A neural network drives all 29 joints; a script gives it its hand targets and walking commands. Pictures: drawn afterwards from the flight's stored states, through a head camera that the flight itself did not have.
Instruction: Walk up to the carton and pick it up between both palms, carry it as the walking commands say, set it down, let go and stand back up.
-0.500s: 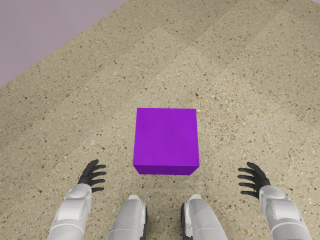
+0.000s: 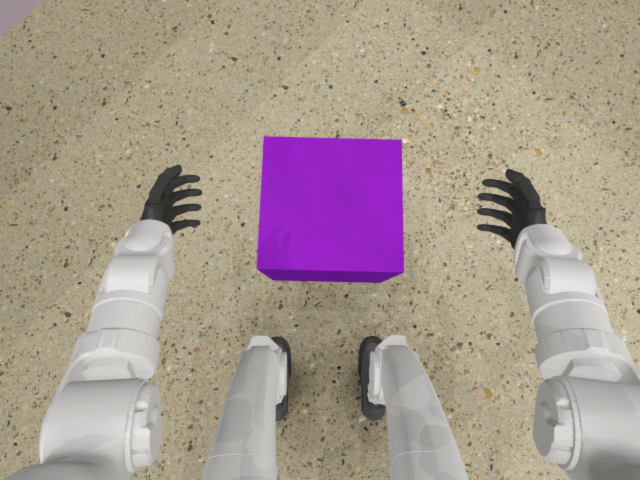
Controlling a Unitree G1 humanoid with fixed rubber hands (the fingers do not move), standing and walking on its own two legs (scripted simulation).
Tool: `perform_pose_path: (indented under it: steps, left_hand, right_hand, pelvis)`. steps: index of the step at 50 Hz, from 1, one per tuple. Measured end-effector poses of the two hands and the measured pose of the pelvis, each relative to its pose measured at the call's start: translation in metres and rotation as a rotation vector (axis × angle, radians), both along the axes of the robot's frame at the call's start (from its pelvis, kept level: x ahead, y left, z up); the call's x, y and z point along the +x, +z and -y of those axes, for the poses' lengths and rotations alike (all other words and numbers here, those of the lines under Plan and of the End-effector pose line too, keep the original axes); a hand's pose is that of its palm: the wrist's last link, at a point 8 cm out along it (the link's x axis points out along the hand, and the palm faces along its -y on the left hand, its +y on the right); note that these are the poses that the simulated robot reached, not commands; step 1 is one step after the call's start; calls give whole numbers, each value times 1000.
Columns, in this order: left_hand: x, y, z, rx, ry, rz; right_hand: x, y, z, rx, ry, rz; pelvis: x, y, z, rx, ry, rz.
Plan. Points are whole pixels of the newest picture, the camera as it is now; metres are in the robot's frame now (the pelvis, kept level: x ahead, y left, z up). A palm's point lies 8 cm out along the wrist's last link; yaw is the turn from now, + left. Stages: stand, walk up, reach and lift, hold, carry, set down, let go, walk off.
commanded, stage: reach and lift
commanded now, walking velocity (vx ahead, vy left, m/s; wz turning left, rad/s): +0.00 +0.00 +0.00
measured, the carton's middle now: (329, 218) +0.51 -0.01 -0.53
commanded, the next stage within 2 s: none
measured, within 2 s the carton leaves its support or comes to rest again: neither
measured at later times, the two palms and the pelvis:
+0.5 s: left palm (168, 143) +0.52 +0.22 -0.12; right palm (511, 159) +0.49 -0.25 -0.12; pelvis +0.01 +0.00 -0.02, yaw +0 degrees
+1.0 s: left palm (199, 184) +0.51 +0.22 -0.27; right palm (469, 195) +0.49 -0.25 -0.27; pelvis -0.02 +0.00 -0.14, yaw +0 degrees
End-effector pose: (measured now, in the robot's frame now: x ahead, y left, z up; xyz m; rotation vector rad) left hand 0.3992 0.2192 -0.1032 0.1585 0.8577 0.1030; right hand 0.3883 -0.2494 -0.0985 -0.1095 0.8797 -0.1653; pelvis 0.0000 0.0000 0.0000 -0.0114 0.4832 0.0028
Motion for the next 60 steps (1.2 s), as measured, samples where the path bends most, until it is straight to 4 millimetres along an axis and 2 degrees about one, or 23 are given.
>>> perform_pose_path:
  steps: [10, 18, 24, 32, 39, 51, 60]
  left_hand:
    - [69, -9, -14, -13, -16, 117]
    - [103, -13, -11, -48, -10, 187]
    - [119, -18, -5, -68, -7, 216]
    - [113, -39, -6, -77, 3, 187]
    - [115, -77, -7, -76, 11, 178]
    - [110, -174, -5, -57, 18, 186]
    - [112, -225, -5, -56, 23, 178]
  right_hand:
    - [49, -14, 5, 10, -33, 119]
    - [85, -20, 3, 23, -37, 192]
    - [103, -23, 4, 31, -39, 229]
    - [101, -43, 2, 54, -49, 210]
    - [102, -86, 0, 61, -66, 192]
    - [97, -179, 2, 48, -79, 200]
    - [101, -230, -5, 53, -82, 192]
  pelvis:
    - [16, -8, 2, 9, -14, -169]
    - [19, -14, -1, 11, -16, -270]
    - [13, -19, -2, 14, -17, -314]
    - [4, -33, -2, 15, -18, -329]
    - [-5, -69, -2, 15, -13, -348]
    - [-17, -151, -2, 14, -16, -385]
    - [-24, -199, -3, 12, -15, -351]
